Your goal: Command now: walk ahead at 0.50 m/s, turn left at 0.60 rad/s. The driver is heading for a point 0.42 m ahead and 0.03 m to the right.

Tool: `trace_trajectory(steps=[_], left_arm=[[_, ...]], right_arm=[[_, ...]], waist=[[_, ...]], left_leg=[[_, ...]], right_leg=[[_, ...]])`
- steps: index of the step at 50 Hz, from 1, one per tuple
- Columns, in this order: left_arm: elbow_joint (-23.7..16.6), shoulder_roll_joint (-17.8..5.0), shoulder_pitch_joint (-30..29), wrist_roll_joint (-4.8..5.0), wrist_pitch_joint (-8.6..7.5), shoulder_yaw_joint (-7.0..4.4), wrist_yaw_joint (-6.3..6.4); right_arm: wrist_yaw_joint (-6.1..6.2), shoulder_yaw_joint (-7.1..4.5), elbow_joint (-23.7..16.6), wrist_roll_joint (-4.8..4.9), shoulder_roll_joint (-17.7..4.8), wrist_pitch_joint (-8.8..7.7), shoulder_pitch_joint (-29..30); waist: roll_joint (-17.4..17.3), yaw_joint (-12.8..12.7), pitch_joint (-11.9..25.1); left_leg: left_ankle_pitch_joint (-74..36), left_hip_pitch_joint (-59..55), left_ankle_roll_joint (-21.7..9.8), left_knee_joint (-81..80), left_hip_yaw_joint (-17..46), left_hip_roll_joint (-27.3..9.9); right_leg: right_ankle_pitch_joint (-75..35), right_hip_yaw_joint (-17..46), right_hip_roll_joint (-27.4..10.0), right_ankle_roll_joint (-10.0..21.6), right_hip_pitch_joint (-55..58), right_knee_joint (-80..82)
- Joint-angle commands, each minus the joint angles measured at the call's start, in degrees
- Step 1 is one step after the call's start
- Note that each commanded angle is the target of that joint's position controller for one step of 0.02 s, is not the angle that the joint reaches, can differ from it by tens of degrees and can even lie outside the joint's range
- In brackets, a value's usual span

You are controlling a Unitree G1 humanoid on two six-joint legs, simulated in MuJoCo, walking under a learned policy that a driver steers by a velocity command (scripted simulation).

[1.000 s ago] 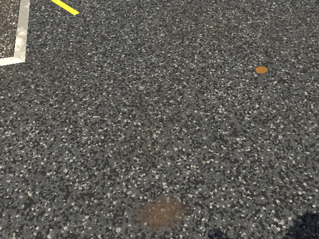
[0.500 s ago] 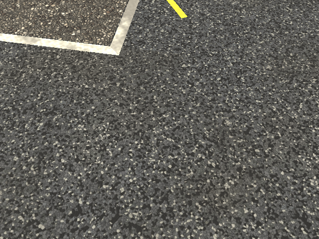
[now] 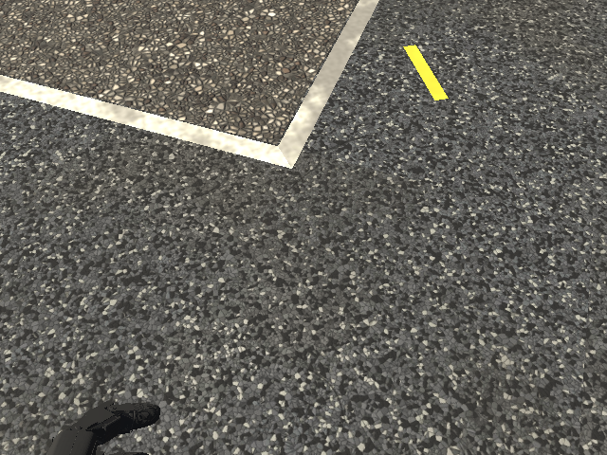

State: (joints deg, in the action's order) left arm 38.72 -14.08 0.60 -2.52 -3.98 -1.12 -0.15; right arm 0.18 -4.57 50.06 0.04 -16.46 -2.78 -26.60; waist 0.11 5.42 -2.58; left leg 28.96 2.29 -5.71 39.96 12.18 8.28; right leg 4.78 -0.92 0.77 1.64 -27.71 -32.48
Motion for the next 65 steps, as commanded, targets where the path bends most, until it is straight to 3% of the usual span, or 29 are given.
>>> trace_trajectory(steps=[1, 2, 3, 4, 6, 9, 15, 18, 20, 22, 23, 24, 25, 26, 27, 28, 29, 30, 33, 36, 40, 42, 43, 44, 45, 46, 47, 53, 65], left_arm=[[-0.1, -12.7, 16.5, 0.00, 0.54, -4.50, 0.93], [-0.3, -7.6, 13.2, 0.56, 0.57, -3.21, 0.70], [0.4, -5.4, 12.1, 0.41, 0.35, -2.58, 0.40], [1.3, -5.1, 12.6, 0.40, -0.01, -2.38, 0.41], [3.3, -5.5, 14.6, 0.94, -1.21, -2.38, -0.01], [5.2, -6.2, 17.0, 1.52, -2.61, -2.63, -0.74], [8.1, -7.0, 20.5, 2.00, -2.13, -2.74, -1.01], [9.8, -8.6, 24.0, 1.92, -1.69, -3.08, -0.96], [11.0, -8.9, 24.9, 1.76, -0.99, -3.07, -0.71], [11.9, -8.8, 24.6, 2.33, -0.32, -2.85, -0.32], [11.7, -7.5, 25.0, 2.79, -0.36, -2.30, -0.11], [8.8, -4.8, 24.7, 2.89, -0.48, -1.37, 0.15], [9.6, -1.9, 32.6, 4.28, 0.36, -0.90, 0.38], [10.8, -6.2, 28.7, 2.80, 1.62, -2.08, 1.12], [9.9, -4.4, 25.2, 2.80, 1.68, -1.66, 0.89], [10.4, -3.5, 24.0, 2.42, 1.91, -1.46, 0.88], [10.7, -3.6, 23.3, 1.73, 2.55, -1.60, 0.70], [11.5, -3.0, 24.8, 1.20, 3.33, -1.49, 0.44], [12.7, -1.2, 25.6, 1.29, 4.73, -1.25, 0.20], [12.8, -0.9, 21.4, 1.09, 5.52, -0.84, 0.93], [13.4, -1.4, 18.1, 1.32, 5.85, -0.55, 1.75], [14.3, -1.3, 18.4, 0.97, 5.18, -0.18, 1.98], [14.8, -3.0, 19.0, 0.63, 4.48, -0.34, 2.16], [14.8, -5.8, 19.1, 0.37, 3.71, -0.59, 2.31], [15.7, -5.8, 16.0, 1.92, 3.64, -0.72, 2.02], [15.5, -2.8, 14.4, 2.11, 3.36, -0.07, 1.62], [15.9, -2.1, 14.6, 2.16, 3.07, 0.13, 1.51], [19.2, -1.5, 16.9, 2.15, 3.07, 0.27, 2.15], [23.5, -0.1, 18.2, 2.05, 3.32, 0.94, 2.54]], right_arm=[[0.31, -0.44, -5.7, -0.76, -5.8, -0.42, -3.0], [-0.23, -0.50, -5.5, -1.36, -5.9, -0.15, 1.0], [-0.68, -0.19, -5.7, -1.51, -4.6, -0.04, 3.4], [-1.21, -0.05, -5.9, -1.92, -3.8, 0.32, 4.3], [-2.02, 0.24, -5.9, -2.28, -2.8, 1.26, 4.0], [-2.63, 0.65, -7.1, -2.44, -2.1, 1.60, 7.7], [-3.81, 2.77, -11.3, -2.35, 0.2, 0.77, 21.9], [-3.61, 3.09, -12.4, -2.14, -0.5, 0.50, 25.9], [-2.95, 3.08, -12.2, -2.35, -0.7, 0.01, 25.4], [-2.07, 2.73, -8.9, -3.20, -1.0, -1.12, 16.7], [-1.49, 2.08, -6.5, -4.21, -3.0, -1.85, 9.9], [-0.71, 1.19, -5.6, -5.04, -7.6, -2.24, 1.8], [-0.23, -0.18, -5.0, -2.42, -11.8, -1.37, 1.8], [-0.28, 0.22, -5.2, 0.04, -8.4, -0.95, 3.3], [-0.10, 1.47, -5.3, 0.06, -4.8, -1.11, 8.0], [-0.03, 2.45, -5.4, -0.31, -1.6, -1.09, 11.5], [0.28, 2.92, -5.3, -0.19, -0.4, -1.12, 13.3], [0.49, 3.25, -5.1, -0.31, 0.3, -1.13, 14.8], [0.49, 3.29, -3.7, -0.79, -0.9, -2.03, 15.2], [0.44, 3.45, -1.9, -1.12, -1.0, -1.79, 14.1], [0.60, 3.29, 0.3, -1.24, -1.5, -0.25, 12.2], [0.86, 3.38, 0.9, -0.73, -1.2, 0.46, 12.9], [0.98, 3.62, 1.3, -0.89, -0.2, 0.57, 11.9], [0.90, 3.43, 1.7, -1.00, 0.5, 0.68, 9.3], [0.91, 3.82, 3.7, -0.31, 2.7, 1.35, 5.7], [1.16, 3.53, 5.0, -0.63, 1.0, 1.66, 6.4], [1.29, 3.08, 5.4, -0.63, -0.1, 1.69, 7.4], [1.65, 3.25, 8.5, -0.45, 1.3, 1.42, 8.4], [2.29, 3.80, 13.4, -0.46, 2.5, 2.01, 7.3]], waist=[[9.1, -6.3, 15.9], [3.3, -6.0, 8.1], [1.0, -5.7, 4.3], [3.2, -5.3, 3.2], [6.0, -4.3, 2.9], [5.6, -4.2, 2.5], [5.2, -6.7, 0.0], [5.5, -8.0, -0.4], [5.4, -7.5, -0.6], [4.3, -3.7, 3.7], [2.7, -1.3, 8.8], [-5.5, 1.2, 16.7], [-16.6, -2.0, 24.2], [-6.4, -1.6, 20.5], [-6.7, -3.4, 13.2], [-4.5, -5.1, 8.6], [-4.9, -6.4, 6.1], [-5.4, -7.8, 6.3], [-5.3, -9.7, 8.0], [-6.7, -8.4, 6.8], [-6.2, -6.7, 4.7], [-3.0, -7.9, 2.8], [-0.9, -7.4, 2.3], [3.1, -4.9, 1.3], [9.3, -2.6, -0.2], [7.0, -3.6, -1.9], [5.7, -4.2, -1.6], [1.0, -5.3, -0.1], [0.2, -5.4, -0.9]], left_leg=[[-0.5, 32.9, 0.5, 34.8, -3.9, -4.1], [-6.2, 32.4, 0.8, 33.2, -4.8, -6.1], [-9.0, 31.2, 1.3, 30.6, -5.4, -7.6], [-9.8, 30.0, 1.6, 28.5, -5.6, -8.6], [-10.3, 27.8, 2.1, 26.7, -6.1, -8.6], [-13.4, 31.5, 2.6, 23.0, -5.9, -8.6], [-24.6, 30.2, 4.3, 2.6, -12.8, -11.0], [-23.4, 27.0, 3.4, -3.6, -15.4, -10.6], [-21.2, 24.8, 2.2, -7.0, -16.0, -9.2], [-25.0, 13.7, 0.4, -14.6, -16.9, -6.1], [-31.8, 2.2, -0.8, -15.5, -14.5, -8.8], [-52.5, -11.5, -3.5, -12.2, 0.0, -24.3], [-71.7, -19.2, -13.1, -13.6, 15.3, -35.4], [-73.7, -14.5, -12.1, -13.6, 9.1, -31.2], [-72.6, -8.5, -10.5, -15.8, 3.2, -28.6], [-67.5, -3.0, -8.1, -18.6, 0.0, -25.7], [-64.8, 1.4, -6.6, -20.7, -2.5, -23.6], [-64.1, 5.4, -5.7, -22.1, -5.1, -22.1], [-64.7, 10.0, -6.0, -23.3, -9.3, -20.4], [-54.4, 11.5, -5.4, -23.8, -10.1, -19.2], [-31.1, 13.8, -5.3, -25.1, -6.5, -19.8], [-19.4, 17.1, -2.6, -23.9, -5.7, -18.1], [-15.6, 18.5, -0.5, -22.8, -5.4, -16.6], [-13.5, 18.4, 1.0, -20.3, -7.7, -13.0], [-14.4, 11.7, 1.8, -22.2, -10.3, -9.9], [-17.8, 6.9, 2.3, -21.7, -9.8, -10.7], [-20.5, 5.2, 2.0, -21.4, -9.2, -11.5], [-22.8, 6.0, 2.3, -22.6, -8.6, -12.8], [-23.9, 5.0, 2.6, -22.5, -8.8, -13.3]], right_leg=[[20.3, 43.8, -26.0, 10.7, 37.9, 15.3], [18.7, 34.0, -22.8, 9.8, 29.6, 16.5], [12.4, 25.9, -19.5, 8.8, 24.2, 17.9], [7.4, 20.5, -17.2, 7.9, 21.5, 18.9], [-2.6, 14.4, -15.1, 7.9, 18.7, 20.1], [-7.6, 9.8, -15.0, 9.1, 19.9, 22.2], [-9.9, 1.1, -11.8, 8.0, 19.5, 24.5], [-12.5, 1.2, -13.4, 7.6, 22.3, 23.0], [-23.3, 1.0, -14.2, 6.8, 25.5, 18.5], [-35.9, -1.4, -11.6, 4.4, 27.0, 6.5], [-29.5, -2.9, -9.2, 2.6, 22.3, -2.3], [-2.6, -5.7, -6.0, 0.7, 11.9, -18.2], [31.3, -3.0, 2.2, -0.3, 1.5, -33.8], [29.4, 3.4, -0.2, 0.0, -0.1, -36.1], [26.9, 3.6, -1.5, 0.0, -2.1, -34.9], [24.0, 3.4, -3.1, -0.4, -1.7, -31.4], [21.5, 3.1, -4.1, -1.0, 0.4, -28.4], [19.1, 2.5, -3.9, -1.6, 4.7, -26.7], [15.3, 1.2, -2.9, -2.6, 11.2, -20.9], [12.9, 0.3, -2.9, -2.6, 13.1, -11.4], [11.9, -0.5, -2.8, -1.5, 16.3, -2.6], [4.6, 0.2, -3.3, -0.5, 21.9, 8.0], [1.2, 4.0, -6.9, -0.1, 24.3, 10.7], [-4.8, 8.6, -11.6, 0.8, 23.6, 11.7], [1.1, 10.2, -12.0, 2.7, 14.4, 13.3], [4.9, 9.6, -10.5, 1.8, 10.4, 15.1], [4.9, 7.7, -8.8, 0.7, 10.4, 15.1], [0.5, 5.7, -7.3, 0.8, 17.0, 13.9], [-0.1, 5.3, -6.8, 0.9, 17.3, 14.2]])
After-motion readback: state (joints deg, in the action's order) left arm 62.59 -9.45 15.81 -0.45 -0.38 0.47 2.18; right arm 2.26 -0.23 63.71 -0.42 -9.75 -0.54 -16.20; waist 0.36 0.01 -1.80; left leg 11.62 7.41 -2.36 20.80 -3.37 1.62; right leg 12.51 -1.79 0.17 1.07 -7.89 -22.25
